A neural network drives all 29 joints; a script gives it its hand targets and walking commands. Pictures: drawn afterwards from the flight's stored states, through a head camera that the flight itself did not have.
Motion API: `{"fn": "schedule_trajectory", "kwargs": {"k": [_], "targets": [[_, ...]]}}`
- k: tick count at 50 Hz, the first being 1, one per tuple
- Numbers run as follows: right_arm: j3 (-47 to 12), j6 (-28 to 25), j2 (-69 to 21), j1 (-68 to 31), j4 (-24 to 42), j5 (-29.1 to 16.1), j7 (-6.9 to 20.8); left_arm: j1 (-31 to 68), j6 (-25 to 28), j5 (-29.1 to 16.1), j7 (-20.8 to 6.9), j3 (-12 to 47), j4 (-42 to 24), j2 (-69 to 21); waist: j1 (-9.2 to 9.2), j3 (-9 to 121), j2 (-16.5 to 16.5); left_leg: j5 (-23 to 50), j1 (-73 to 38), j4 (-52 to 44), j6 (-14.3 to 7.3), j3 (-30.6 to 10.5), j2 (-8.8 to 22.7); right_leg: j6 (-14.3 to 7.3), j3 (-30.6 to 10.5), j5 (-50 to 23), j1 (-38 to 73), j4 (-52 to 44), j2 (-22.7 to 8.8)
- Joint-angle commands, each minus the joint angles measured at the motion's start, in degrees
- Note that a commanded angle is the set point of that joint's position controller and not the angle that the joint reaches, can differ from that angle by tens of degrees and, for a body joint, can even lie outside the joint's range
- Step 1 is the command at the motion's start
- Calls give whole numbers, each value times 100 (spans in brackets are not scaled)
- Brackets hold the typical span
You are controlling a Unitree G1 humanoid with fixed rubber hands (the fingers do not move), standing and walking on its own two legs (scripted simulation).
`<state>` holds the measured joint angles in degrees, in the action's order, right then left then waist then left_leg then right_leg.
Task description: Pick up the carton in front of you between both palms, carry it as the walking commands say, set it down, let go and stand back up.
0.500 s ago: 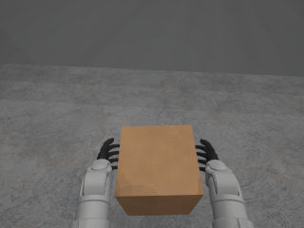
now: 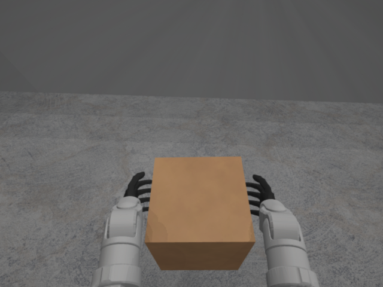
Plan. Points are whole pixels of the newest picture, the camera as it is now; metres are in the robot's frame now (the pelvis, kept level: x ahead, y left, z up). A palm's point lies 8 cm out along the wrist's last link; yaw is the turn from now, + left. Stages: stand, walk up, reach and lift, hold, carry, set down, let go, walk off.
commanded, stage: hold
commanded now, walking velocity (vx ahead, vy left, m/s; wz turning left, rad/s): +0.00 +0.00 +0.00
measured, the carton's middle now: (198, 216) +0.32 +0.00 -0.05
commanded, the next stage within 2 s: set down in 0.28 s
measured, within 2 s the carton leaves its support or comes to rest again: neither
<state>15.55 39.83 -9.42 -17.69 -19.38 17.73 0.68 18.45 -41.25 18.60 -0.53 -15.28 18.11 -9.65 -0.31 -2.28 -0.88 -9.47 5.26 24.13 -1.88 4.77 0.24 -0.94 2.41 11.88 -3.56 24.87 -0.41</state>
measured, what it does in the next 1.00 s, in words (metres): lowers itself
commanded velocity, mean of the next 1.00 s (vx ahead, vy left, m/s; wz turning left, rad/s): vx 0.00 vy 0.00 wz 0.00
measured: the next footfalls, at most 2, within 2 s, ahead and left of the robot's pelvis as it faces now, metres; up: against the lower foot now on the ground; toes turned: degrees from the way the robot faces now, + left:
none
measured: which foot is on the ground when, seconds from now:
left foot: down 0.00-1.00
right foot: down 0.00-1.00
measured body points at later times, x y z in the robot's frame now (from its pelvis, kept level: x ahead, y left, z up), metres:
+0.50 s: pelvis +0.02 +0.00 +0.00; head -0.01 +0.00 +0.45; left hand +0.33 +0.15 +0.03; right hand +0.34 -0.15 +0.03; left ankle +0.06 +0.10 -0.74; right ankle +0.03 -0.11 -0.74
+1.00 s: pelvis -0.01 -0.01 -0.08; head +0.21 -0.01 +0.31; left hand +0.38 +0.15 -0.17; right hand +0.40 -0.14 -0.17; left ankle +0.06 +0.11 -0.74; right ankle +0.03 -0.11 -0.74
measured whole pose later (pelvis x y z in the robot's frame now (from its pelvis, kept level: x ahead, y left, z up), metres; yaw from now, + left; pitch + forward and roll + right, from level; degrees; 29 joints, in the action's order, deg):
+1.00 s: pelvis -0.01 -0.01 -0.08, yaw -3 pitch +27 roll +0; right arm 20.4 9.2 -8.8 -37.7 -31.1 14.4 -5.7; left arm 34.3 -10.0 13.1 2.6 -25.8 25.8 -8.5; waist -3.2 -2.6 -1.1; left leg -18.3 65.3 56.1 1.6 -2.5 -0.1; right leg -1.8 0.3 19.7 -64.3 56.6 2.8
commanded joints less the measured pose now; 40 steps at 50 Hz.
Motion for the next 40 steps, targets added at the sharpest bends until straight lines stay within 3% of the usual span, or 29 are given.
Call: {"fn": "schedule_trajectory", "kwargs": {"k": [1, 9, 17, 21, 24, 26, 31, 35, 40], "targets": [[-2705, -232, -5339, -3045, 118, -1392, 1485, 2663, 206, -1441, -1485, 2736, 149, -5546, 19, 1067, 135, -532, -732, -496, 48, -1087, -196, -232, -770, 527, -679, -622, 329], [-2688, -206, -5373, -3029, 138, -1380, 1485, 2726, 196, -1460, -1465, 2740, 58, -5551, 21, 1118, 180, -219, -814, -505, 72, -1100, -159, -202, -782, 297, -599, -591, 352], [-2814, -166, -5315, -2811, 393, -1412, 1379, 2514, 193, -1485, -1383, 2791, -169, -5416, 10, 1319, 121, 646, -1013, -385, 86, -1082, -226, -139, -813, -365, -402, -574, 385], [-2411, -275, -5199, -3096, -9, -1198, 1306, 2840, 337, -1227, -1325, 2305, 196, -5159, -63, 971, 77, 293, -703, -279, 28, -1050, -256, -142, -827, -81, -650, -486, 356], [-1650, -596, -5043, -3849, -790, -804, 1282, 3481, 661, -762, -1319, 1441, 1015, -4919, -126, 598, 51, -477, -98, 88, -60, -977, -307, -195, -794, 744, -1298, -225, 327], [-1099, -893, -4784, -4048, -1276, -468, 1223, 3760, 947, -425, -1262, 902, 1395, -4644, -171, 539, 46, -604, 241, 364, -78, -954, -342, -206, -786, 857, -1650, 33, 359], [-511, -1715, -4083, -3747, -1719, 103, 1024, 3508, 1748, 134, -1087, 321, 1623, -3922, -239, 1120, 29, 563, 927, 942, 0, -917, -428, -85, -737, -305, -2148, 717, 560], [-837, -2537, -4041, -3723, -1714, 21, 940, 3513, 2541, -19, -1109, 629, 1607, -3968, -224, 1921, 85, 1212, 1607, 1511, 89, -841, -509, -27, -762, -1061, -2554, 1260, 632], [-2094, -3370, -4411, -4369, -1411, -535, 815, 4009, 3315, -623, -1144, 1693, 1370, -4393, -284, 3978, 25, 2076, 2207, 2418, 175, -819, -624, -22, -864, -2076, -2812, 2094, 701]]}}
